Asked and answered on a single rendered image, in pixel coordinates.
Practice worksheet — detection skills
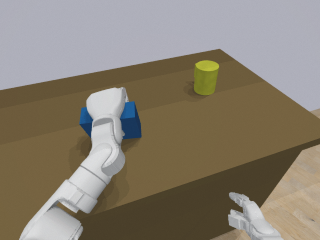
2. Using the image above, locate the sponge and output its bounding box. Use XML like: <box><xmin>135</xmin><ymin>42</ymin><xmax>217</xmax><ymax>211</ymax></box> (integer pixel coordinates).
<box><xmin>79</xmin><ymin>101</ymin><xmax>142</xmax><ymax>140</ymax></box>

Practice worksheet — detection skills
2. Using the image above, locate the robot left forearm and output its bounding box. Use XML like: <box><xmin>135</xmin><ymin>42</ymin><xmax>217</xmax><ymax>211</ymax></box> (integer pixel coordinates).
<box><xmin>19</xmin><ymin>114</ymin><xmax>126</xmax><ymax>240</ymax></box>

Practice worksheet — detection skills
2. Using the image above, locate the robot left hand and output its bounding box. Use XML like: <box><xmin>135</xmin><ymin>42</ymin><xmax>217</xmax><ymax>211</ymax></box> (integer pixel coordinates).
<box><xmin>86</xmin><ymin>87</ymin><xmax>129</xmax><ymax>136</ymax></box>

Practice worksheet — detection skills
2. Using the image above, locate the table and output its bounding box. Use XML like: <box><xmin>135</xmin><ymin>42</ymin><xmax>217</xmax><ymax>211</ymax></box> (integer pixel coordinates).
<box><xmin>0</xmin><ymin>49</ymin><xmax>320</xmax><ymax>240</ymax></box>

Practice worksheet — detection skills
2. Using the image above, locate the robot right forearm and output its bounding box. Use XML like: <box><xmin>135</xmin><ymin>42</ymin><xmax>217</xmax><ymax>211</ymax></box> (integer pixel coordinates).
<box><xmin>249</xmin><ymin>219</ymin><xmax>284</xmax><ymax>240</ymax></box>

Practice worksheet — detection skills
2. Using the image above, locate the robot left upper arm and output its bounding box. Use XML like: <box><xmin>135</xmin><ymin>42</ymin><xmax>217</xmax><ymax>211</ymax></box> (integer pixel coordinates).
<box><xmin>23</xmin><ymin>204</ymin><xmax>83</xmax><ymax>240</ymax></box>

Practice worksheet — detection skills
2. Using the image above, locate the robot right hand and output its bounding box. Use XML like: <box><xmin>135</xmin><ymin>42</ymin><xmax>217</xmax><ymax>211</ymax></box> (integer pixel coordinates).
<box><xmin>228</xmin><ymin>192</ymin><xmax>265</xmax><ymax>237</ymax></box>

